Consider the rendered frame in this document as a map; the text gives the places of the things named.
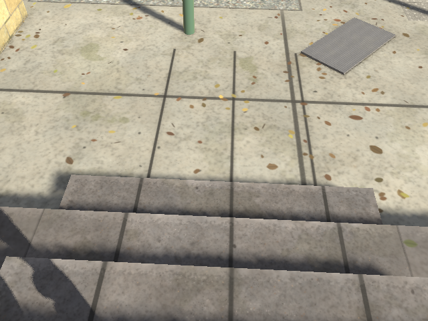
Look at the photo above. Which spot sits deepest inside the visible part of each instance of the stairs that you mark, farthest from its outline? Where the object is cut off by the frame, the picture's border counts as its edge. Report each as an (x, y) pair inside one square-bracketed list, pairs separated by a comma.
[(142, 249)]

